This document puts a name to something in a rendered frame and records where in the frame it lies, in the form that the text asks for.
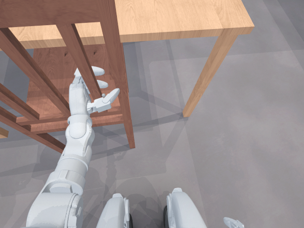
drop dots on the left robot hand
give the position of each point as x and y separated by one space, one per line
79 95

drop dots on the chair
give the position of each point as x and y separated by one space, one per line
51 70

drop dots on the table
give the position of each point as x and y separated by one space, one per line
146 20

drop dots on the robot right thigh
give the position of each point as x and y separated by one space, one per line
181 207

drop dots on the robot left forearm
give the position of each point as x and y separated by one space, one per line
69 175

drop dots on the left robot upper arm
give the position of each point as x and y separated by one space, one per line
57 210

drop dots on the robot thigh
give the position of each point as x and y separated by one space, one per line
181 207
115 213

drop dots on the right robot hand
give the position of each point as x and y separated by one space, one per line
231 223

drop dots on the robot left thigh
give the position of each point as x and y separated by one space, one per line
115 213

